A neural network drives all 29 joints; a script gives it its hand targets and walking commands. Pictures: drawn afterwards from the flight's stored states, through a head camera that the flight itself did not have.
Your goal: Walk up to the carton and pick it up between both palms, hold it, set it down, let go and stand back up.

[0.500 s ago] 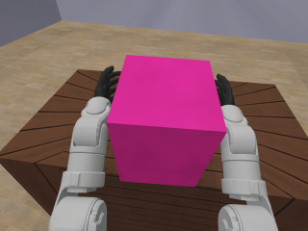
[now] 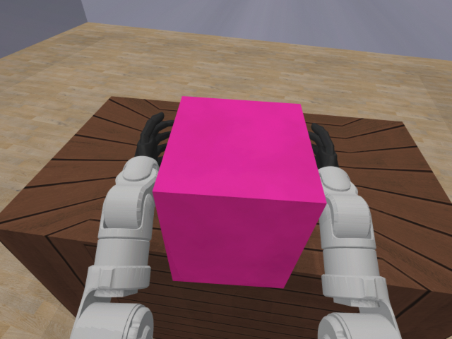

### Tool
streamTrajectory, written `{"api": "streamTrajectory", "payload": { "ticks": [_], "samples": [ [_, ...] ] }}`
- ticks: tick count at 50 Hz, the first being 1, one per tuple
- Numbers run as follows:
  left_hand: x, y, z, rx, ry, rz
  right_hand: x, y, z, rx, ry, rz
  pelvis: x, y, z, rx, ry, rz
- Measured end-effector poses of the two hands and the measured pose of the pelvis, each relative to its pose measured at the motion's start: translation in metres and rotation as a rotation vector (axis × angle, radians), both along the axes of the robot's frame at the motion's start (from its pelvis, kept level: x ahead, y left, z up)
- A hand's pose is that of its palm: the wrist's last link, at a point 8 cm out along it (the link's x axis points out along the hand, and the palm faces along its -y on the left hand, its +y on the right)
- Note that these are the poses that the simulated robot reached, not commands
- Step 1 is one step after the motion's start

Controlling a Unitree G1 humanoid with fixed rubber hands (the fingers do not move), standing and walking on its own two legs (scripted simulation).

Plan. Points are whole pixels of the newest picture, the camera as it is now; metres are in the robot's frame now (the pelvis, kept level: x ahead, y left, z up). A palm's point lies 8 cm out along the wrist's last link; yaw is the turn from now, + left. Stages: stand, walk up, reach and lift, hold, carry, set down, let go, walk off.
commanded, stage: hold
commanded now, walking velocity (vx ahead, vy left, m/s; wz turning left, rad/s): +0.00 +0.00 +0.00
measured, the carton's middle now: (234, 195) +0.35 +0.01 +0.12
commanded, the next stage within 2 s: set down in 0.66 s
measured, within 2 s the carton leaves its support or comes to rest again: neither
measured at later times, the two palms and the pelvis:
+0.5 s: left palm (149, 155) +0.37 +0.15 +0.19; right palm (323, 166) +0.37 -0.14 +0.17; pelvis +0.01 +0.00 +0.00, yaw +0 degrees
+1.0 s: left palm (155, 141) +0.38 +0.14 +0.21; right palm (334, 153) +0.38 -0.15 +0.20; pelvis +0.00 +0.00 +0.00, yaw +0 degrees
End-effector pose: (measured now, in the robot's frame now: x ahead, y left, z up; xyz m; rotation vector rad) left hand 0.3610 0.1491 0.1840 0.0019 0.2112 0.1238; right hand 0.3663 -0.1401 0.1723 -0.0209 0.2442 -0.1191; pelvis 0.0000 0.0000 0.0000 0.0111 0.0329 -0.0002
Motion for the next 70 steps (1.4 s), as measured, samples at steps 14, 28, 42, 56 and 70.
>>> {"api": "streamTrajectory", "payload": {
  "ticks": [14,28,42,56,70],
  "samples": [
    [0.016,-0.003,0.004,0.001,0.007,-0.011,0.011,-0.003,-0.001,0.005,0.008,-0.006,0.007,0.003,0.0,-0.003,0.0,-0.001],
    [0.003,-0.001,-0.004,0.011,0.035,0.006,0.003,-0.001,-0.01,-0.002,0.037,0.012,0.009,0.002,0.001,-0.005,-0.039,0.001],
    [0.0,-0.005,0.017,0.002,0.007,-0.011,-0.003,-0.006,0.017,-0.017,0.01,0.003,0.003,-0.001,0.001,-0.003,-0.028,0.003],
    [0.027,-0.01,0.022,0.044,-0.01,-0.029,0.024,-0.013,0.022,-0.01,-0.007,0.005,0.002,-0.004,0.0,0.001,0.011,-0.002],
    [0.04,-0.005,0.001,0.041,-0.023,-0.021,0.039,-0.007,0.001,-0.014,-0.021,0.009,0.011,-0.002,0.001,0.001,0.044,-0.003]
  ]
}}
